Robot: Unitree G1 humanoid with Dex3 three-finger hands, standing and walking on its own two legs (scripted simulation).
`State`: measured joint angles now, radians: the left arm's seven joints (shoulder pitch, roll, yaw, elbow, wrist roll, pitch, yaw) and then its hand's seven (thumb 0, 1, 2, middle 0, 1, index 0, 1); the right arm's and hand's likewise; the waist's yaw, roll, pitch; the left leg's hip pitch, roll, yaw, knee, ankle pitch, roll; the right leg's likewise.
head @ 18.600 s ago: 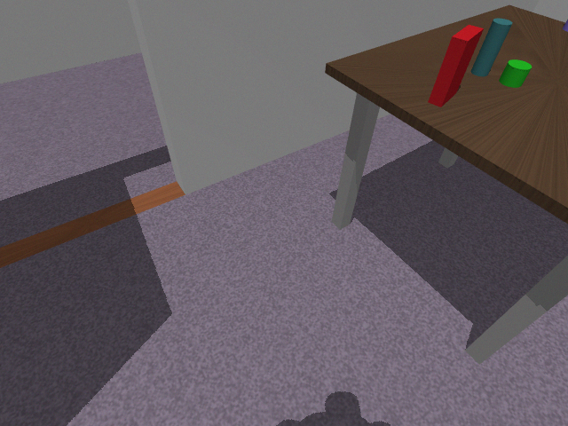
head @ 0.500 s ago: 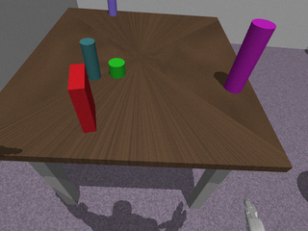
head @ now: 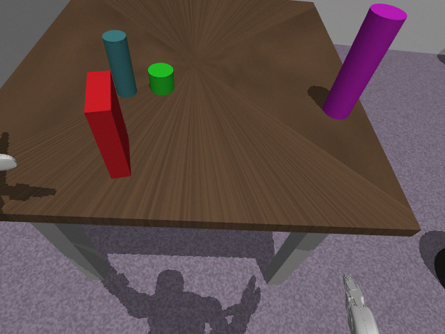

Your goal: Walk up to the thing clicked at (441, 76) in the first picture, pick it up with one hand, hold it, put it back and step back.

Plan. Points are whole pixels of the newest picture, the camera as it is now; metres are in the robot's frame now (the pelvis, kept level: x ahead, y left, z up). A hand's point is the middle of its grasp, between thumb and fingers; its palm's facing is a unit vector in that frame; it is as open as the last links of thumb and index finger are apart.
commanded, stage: close in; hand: left
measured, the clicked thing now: (110, 128) +0.48 +0.21 +0.09
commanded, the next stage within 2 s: rest palm in 0.76 s
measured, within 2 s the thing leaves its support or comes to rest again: neither
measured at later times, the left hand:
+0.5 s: hand (72, 135) +0.45 +0.26 +0.10, palm faces +0.22 -0.98 +0.02, open 16.9 cm
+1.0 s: hand (100, 134) +0.45 +0.22 +0.10, palm faces +0.23 -0.97 +0.02, open 17.4 cm
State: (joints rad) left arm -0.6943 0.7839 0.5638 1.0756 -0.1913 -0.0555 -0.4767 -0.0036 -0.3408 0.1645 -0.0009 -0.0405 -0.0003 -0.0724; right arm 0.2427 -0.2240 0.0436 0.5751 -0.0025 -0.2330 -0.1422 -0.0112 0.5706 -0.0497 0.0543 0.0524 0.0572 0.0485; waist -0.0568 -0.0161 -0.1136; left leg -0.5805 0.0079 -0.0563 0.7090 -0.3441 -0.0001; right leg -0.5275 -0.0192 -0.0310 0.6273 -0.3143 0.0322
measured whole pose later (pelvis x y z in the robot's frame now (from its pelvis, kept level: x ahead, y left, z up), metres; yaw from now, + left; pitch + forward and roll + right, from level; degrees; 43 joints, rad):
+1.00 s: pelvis -0.01 -0.01 -0.02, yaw -2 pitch +13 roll -1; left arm -0.69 0.43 0.41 0.85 -0.14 -0.12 -0.06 -0.01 -0.53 0.03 -0.06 0.00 -0.07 -0.01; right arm 0.31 -0.24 -0.07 0.36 0.01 -0.06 -0.03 -0.01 0.54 -0.05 0.05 0.05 0.06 0.05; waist -0.09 0.01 -0.11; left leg -0.68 0.03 -0.02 0.86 -0.41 -0.01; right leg -0.66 0.00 0.01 0.82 -0.38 0.03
